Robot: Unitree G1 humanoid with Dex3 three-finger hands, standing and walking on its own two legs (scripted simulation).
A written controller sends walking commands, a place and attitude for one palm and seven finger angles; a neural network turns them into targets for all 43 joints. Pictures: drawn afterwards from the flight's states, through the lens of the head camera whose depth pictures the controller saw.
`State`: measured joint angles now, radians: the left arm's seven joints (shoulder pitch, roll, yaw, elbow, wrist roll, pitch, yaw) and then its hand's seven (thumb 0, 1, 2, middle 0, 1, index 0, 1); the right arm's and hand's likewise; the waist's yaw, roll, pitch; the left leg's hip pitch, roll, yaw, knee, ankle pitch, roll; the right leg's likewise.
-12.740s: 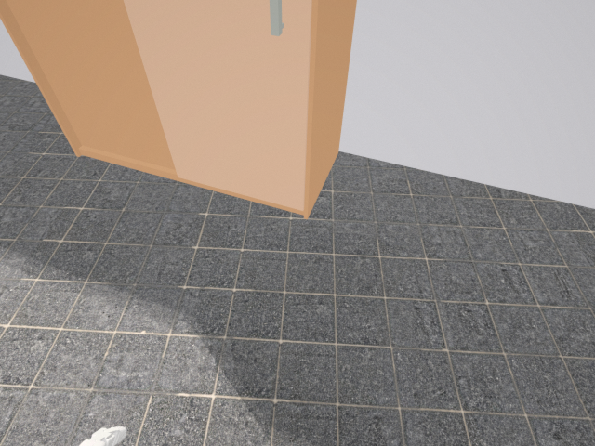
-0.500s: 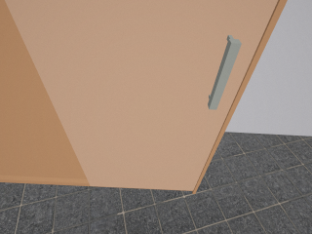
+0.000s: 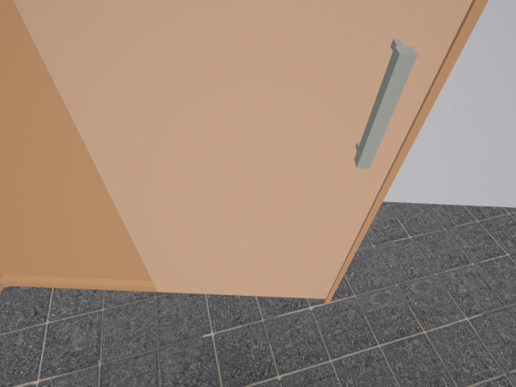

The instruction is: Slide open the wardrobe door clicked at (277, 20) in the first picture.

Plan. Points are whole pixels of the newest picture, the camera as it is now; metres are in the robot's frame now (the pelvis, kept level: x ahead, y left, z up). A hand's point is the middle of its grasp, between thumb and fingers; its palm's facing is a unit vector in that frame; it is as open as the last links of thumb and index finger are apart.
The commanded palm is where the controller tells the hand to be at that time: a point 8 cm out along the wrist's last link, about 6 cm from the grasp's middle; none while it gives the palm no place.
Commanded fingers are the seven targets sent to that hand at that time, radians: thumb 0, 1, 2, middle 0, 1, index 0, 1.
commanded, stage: come to a stop and stand still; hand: right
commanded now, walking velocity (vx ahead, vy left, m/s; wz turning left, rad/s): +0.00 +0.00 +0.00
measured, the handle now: (377, 109) +0.54 -0.17 +0.17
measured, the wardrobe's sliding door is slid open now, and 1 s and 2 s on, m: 0.00 0.00 0.00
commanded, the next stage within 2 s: look again from close up in 0.44 s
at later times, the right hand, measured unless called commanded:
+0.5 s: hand out of the picture +0.02 -0.17 -0.17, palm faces +0.04 +0.98 -0.19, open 7.3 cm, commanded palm none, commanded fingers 0.00 -0.90 -0.90 0.20 0.30 0.20 0.30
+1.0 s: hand out of the picture +0.04 -0.18 -0.17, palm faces +0.03 +0.98 -0.20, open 7.4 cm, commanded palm none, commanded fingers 0.00 -0.90 -0.90 0.20 0.30 0.20 0.30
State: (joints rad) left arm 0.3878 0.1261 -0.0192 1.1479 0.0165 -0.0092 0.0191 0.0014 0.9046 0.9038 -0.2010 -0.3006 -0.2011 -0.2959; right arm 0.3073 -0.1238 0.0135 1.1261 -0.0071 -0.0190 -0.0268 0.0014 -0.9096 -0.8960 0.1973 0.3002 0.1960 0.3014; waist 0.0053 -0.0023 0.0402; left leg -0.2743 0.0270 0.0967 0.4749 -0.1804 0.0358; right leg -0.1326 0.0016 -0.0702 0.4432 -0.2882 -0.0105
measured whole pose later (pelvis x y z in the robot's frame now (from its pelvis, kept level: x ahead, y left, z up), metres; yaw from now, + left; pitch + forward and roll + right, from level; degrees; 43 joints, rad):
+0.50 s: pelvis +0.02 +0.00 +0.00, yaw -1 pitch -2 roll +0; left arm 0.28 0.14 -0.01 1.13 0.01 -0.02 0.03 0.00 0.91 0.90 -0.20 -0.30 -0.20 -0.30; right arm 0.27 -0.15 0.00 1.12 -0.01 -0.03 -0.03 0.01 -0.92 -0.90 0.20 0.30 0.20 0.30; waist -0.01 0.00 0.04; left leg -0.23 0.02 0.11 0.46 -0.20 0.03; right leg -0.09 0.00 -0.06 0.42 -0.30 -0.01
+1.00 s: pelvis +0.02 +0.00 +0.00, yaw +0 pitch -2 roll -1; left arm 0.27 0.16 -0.01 1.14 0.02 -0.02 0.03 0.00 0.90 0.90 -0.20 -0.30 -0.20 -0.30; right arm 0.24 -0.17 0.00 1.11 -0.01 -0.02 -0.02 0.00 -0.91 -0.90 0.20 0.30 0.20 0.30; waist -0.01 0.01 0.05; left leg -0.22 0.02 0.11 0.45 -0.20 0.04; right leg -0.08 0.00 -0.06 0.40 -0.29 0.00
